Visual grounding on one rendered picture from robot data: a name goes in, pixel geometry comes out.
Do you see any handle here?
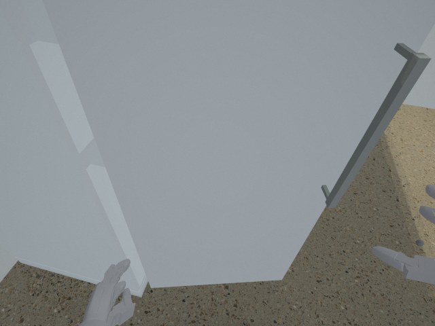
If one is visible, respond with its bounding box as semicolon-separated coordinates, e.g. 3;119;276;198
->
321;43;431;208

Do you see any robot left hand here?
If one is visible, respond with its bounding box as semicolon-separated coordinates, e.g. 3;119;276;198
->
83;259;135;326

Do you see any fridge door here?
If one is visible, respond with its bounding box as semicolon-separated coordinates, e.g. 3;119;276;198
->
42;0;435;288

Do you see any robot right hand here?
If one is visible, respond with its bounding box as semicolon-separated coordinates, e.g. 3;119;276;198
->
372;184;435;284

